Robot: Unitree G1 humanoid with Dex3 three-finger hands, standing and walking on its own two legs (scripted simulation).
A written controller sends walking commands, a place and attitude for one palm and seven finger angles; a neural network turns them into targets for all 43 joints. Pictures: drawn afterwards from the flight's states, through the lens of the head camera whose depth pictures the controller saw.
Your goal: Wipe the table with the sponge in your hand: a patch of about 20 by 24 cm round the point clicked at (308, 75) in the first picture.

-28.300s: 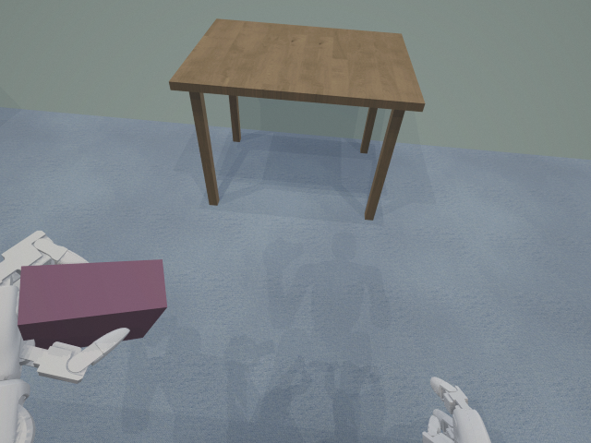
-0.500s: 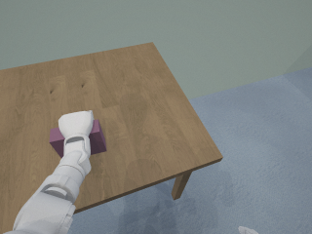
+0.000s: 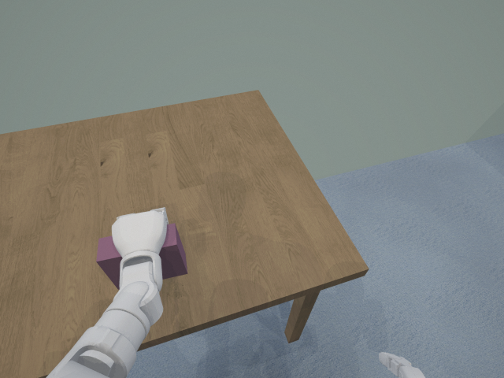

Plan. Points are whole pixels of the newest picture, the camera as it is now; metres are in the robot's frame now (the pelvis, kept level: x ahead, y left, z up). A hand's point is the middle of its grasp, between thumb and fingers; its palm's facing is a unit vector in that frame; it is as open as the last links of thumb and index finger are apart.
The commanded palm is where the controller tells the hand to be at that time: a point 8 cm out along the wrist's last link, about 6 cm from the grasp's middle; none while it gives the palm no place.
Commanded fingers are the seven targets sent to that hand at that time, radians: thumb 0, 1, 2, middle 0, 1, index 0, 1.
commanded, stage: wipe back along the middle lane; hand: left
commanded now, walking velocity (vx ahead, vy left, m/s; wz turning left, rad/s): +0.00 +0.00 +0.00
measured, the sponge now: (148, 261) +0.33 +0.23 -0.06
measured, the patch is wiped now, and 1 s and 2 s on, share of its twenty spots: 0.45 0.65 0.80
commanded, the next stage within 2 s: slide across to the third lane in 0.46 s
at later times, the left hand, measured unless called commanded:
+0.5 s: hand (149, 279) +0.28 +0.20 -0.02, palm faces -0.08 -0.04 -1.00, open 9.4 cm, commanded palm +0.24 +0.18 +0.01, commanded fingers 0.00 0.10 1.30 -1.20 -1.60 -1.20 -1.60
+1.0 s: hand (169, 280) +0.28 +0.17 -0.02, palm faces -0.12 -0.04 -0.99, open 9.4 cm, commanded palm +0.26 +0.14 +0.03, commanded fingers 0.00 0.10 1.30 -1.20 -1.60 -1.20 -1.60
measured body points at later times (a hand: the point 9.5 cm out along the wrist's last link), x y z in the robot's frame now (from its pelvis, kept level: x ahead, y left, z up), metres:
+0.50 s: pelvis -0.01 -0.01 +0.00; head +0.00 -0.03 +0.45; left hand +0.28 +0.20 +0.03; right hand +0.19 -0.24 -0.10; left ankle +0.01 +0.09 -0.72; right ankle -0.02 -0.12 -0.72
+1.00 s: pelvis -0.02 -0.03 +0.00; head -0.01 -0.06 +0.45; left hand +0.28 +0.16 +0.03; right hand +0.16 -0.26 -0.11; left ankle +0.01 +0.09 -0.72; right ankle -0.02 -0.12 -0.72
